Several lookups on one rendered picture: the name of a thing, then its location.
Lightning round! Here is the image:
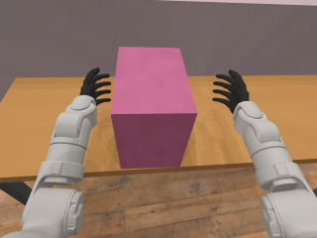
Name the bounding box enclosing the right robot upper arm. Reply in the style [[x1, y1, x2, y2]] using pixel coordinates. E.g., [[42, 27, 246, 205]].
[[261, 188, 317, 238]]

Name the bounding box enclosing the left robot upper arm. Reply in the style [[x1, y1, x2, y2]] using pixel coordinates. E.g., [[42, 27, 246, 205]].
[[1, 187, 84, 238]]

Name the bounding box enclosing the left robot hand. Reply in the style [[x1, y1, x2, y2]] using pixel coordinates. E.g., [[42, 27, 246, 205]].
[[79, 67, 111, 106]]

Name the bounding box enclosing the right robot hand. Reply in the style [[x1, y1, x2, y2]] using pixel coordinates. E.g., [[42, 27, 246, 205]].
[[212, 69, 250, 114]]

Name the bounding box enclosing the left robot forearm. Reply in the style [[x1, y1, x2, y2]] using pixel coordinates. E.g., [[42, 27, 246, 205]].
[[21, 95, 98, 229]]

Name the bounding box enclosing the carton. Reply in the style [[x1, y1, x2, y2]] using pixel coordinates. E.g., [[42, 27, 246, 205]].
[[111, 47, 198, 170]]

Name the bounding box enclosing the table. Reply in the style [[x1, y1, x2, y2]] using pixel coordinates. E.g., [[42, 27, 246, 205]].
[[0, 74, 317, 205]]

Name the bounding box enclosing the right robot forearm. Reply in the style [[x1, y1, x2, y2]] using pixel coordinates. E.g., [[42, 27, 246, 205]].
[[233, 101, 317, 202]]

